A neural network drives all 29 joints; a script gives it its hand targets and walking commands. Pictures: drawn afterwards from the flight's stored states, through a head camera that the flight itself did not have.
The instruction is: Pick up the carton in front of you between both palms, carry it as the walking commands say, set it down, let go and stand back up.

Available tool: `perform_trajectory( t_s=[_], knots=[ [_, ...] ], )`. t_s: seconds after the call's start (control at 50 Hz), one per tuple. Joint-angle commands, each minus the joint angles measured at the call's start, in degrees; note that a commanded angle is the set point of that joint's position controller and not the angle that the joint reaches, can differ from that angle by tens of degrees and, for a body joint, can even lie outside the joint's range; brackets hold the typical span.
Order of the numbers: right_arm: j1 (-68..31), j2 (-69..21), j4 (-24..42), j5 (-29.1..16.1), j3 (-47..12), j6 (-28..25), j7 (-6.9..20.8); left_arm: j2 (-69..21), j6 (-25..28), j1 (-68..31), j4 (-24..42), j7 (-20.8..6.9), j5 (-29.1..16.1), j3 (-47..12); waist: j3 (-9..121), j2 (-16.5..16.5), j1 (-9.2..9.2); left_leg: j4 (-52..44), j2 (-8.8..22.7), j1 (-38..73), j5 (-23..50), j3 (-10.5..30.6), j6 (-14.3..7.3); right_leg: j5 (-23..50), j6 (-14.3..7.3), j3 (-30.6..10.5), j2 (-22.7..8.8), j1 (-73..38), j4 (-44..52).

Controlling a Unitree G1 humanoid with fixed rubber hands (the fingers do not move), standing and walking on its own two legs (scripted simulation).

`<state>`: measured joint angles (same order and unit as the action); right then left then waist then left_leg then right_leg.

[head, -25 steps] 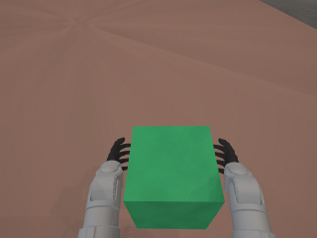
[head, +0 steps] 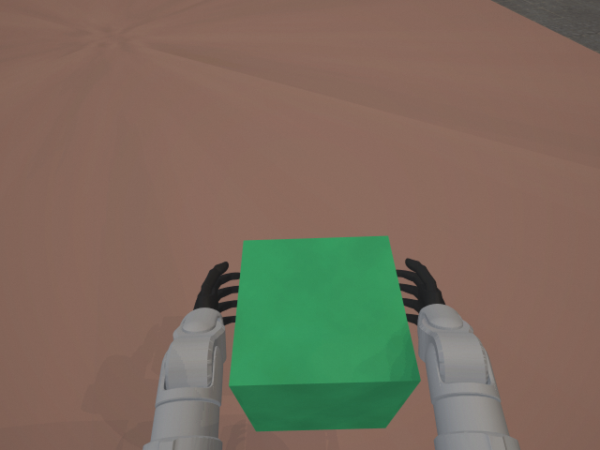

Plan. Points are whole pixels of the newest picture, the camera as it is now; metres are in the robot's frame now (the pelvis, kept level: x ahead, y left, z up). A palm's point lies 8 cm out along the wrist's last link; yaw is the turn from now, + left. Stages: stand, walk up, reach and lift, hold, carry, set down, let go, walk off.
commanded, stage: hold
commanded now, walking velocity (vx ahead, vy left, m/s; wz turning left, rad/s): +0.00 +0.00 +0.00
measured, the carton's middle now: (318, 339) +0.29 +0.02 -0.05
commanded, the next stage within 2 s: set down in 0.20 s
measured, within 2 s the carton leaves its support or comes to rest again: neither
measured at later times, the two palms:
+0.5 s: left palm (222, 291) +0.32 +0.16 +0.02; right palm (431, 317) +0.29 -0.14 +0.02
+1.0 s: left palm (239, 341) +0.34 +0.17 -0.19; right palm (394, 344) +0.35 -0.13 -0.19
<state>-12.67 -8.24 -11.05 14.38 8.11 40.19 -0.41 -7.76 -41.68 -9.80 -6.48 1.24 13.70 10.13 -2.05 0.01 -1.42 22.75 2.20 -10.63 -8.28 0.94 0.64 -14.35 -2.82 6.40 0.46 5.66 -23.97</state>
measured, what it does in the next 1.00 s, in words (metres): lowers itself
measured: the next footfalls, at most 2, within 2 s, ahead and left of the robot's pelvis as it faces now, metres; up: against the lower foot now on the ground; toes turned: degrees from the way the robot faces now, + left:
none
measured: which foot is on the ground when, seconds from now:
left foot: down 0.00-1.00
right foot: down 0.00-1.00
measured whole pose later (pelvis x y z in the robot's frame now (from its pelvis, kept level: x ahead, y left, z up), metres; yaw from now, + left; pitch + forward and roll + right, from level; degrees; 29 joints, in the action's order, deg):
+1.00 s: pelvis -0.05 +0.04 -0.12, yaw -7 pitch +33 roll +0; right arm -37.3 -4.5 -34.4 12.1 20.1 9.6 0.1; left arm -9.5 -10.3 -31.6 -25.6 4.0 12.3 23.7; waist 6.5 2.4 -2.7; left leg 65.0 0.0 -78.4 -19.1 0.4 0.7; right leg -24.1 0.1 -2.4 2.5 76.4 -67.9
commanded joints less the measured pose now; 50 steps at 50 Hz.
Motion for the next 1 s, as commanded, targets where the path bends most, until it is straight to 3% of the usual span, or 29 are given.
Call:
perform_trajectory(
  t_s=[0.0,0.04,0.08,0.12,0.2,0.26,0.32,0.4,0.48,0.56,0.66,0.74,0.8,0.88,0.98],
  knots=[
    [-20.6,-50.9,4.3,-10.8,-25.7,-2.7,10.2,-50.0,3.1,-27.1,4.4,-14.5,-14.9,-32.5,16.7,1.3,3.18,-1.0,-8.1,4.6,11.1,3.4,-1.0,26.2,2.0,-13.5,1.3,-11.8,4.0],
    [-24.5,-51.9,4.8,-12.5,-27.8,-2.4,11.3,-50.4,3.1,-26.7,2.2,-14.1,-13.6,-31.2,15.2,2.4,1.41,-1.6,-8.5,6.4,6.2,3.0,-1.7,18.4,2.8,-12.9,1.3,-7.5,4.9],
    [-26.7,-52.5,4.3,-13.8,-28.8,-2.0,12.6,-50.9,3.0,-25.4,-0.1,-13.5,-11.7,-28.6,13.6,2.5,-0.92,-1.9,-8.4,7.0,4.1,2.9,-2.4,15.2,3.1,-12.8,1.4,-5.0,5.1],
    [-27.2,-52.4,2.6,-13.9,-28.3,-1.6,13.5,-51.7,2.7,-25.4,-2.0,-13.6,-10.9,-27.2,12.0,2.2,-1.75,-2.5,-7.9,5.7,2.4,2.9,-2.4,12.5,3.0,-12.6,1.7,-5.6,5.4],
    [-30.0,-53.6,-0.6,-13.8,-26.8,-1.4,14.7,-54.0,2.5,-28.6,-5.1,-14.5,-10.8,-26.8,10.9,1.3,-0.72,-2.8,-7.8,9.7,-0.2,2.2,-2.2,5.9,2.7,-12.1,2.2,-0.1,6.4],
    [-34.3,-52.4,-5.0,-12.1,-23.3,-2.4,15.9,-56.4,2.6,-33.9,-8.2,-14.5,-10.3,-25.1,9.2,-0.3,0.09,-2.7,-7.2,11.7,-3.3,2.2,-1.5,-0.6,1.3,-11.3,2.8,4.5,6.3],
    [-40.4,-51.0,-12.5,-8.8,-17.4,-4.8,17.3,-58.9,3.8,-40.4,-14.6,-14.8,-8.8,-21.4,7.7,-1.2,1.22,-1.9,-6.7,12.4,-9.2,2.6,-0.8,-7.1,-0.3,-10.5,3.2,9.2,4.9],
    [-47.8,-47.4,-22.1,-2.1,-6.5,-9.1,17.9,-58.0,6.4,-47.4,-23.8,-13.6,-4.5,-12.5,6.2,-2.1,2.25,-0.6,-5.1,9.2,-15.2,4.7,-0.3,-9.6,-1.1,-10.0,4.2,13.6,0.1],
    [-48.0,-40.2,-27.7,4.8,3.1,-12.7,16.3,-50.0,10.4,-47.4,-28.2,-10.0,2.0,-1.7,5.5,-1.5,1.30,3.5,-4.9,4.3,-13.8,5.1,-0.2,-8.7,-1.2,-10.2,4.6,20.1,-5.0],
    [-45.0,-35.0,-29.7,7.6,6.6,-17.2,14.6,-43.1,15.9,-44.1,-28.5,-7.7,5.6,3.4,8.9,-0.3,-0.46,9.0,-6.2,-3.5,-6.5,3.7,0.0,-4.2,-0.4,-10.1,5.3,26.1,-9.8],
    [-44.2,-37.2,-28.8,4.8,1.0,-26.7,14.4,-45.5,26.1,-44.6,-26.2,-7.0,2.7,-3.8,22.0,-0.2,0.09,17.4,-7.2,-8.6,7.0,3.4,0.4,2.2,0.0,-9.6,7.0,35.1,-16.9],
    [-47.7,-41.1,-27.0,0.1,-8.4,-33.4,14.0,-49.7,33.1,-48.9,-24.3,-6.4,-0.8,-13.7,38.8,0.4,0.70,26.3,-7.8,-10.9,14.7,3.9,0.9,6.0,1.1,-9.1,8.3,43.1,-24.4],
    [-49.8,-44.2,-23.9,-3.5,-15.7,-35.4,12.8,-50.8,35.5,-51.2,-20.6,-5.9,-3.5,-20.5,53.7,1.1,-0.23,32.8,-8.6,-13.8,18.6,3.1,1.1,9.7,2.0,-8.7,9.0,46.5,-29.9],
    [-49.9,-46.8,-21.8,-6.4,-20.8,-34.3,10.7,-49.5,34.9,-50.7,-18.1,-6.1,-5.6,-23.4,62.9,1.6,-2.01,38.2,-10.0,-23.8,14.4,0.6,1.5,10.4,3.0,-9.0,9.0,49.3,-34.9],
    [-50.8,-49.5,-25.4,-6.1,-19.5,-30.4,9.9,-48.5,31.1,-52.2,-21.5,-8.9,-5.1,-19.7,56.1,2.8,-3.53,41.7,-10.6,-39.6,1.3,-1.5,1.0,0.6,3.4,-9.3,9.0,56.5,-38.0]
  ],
)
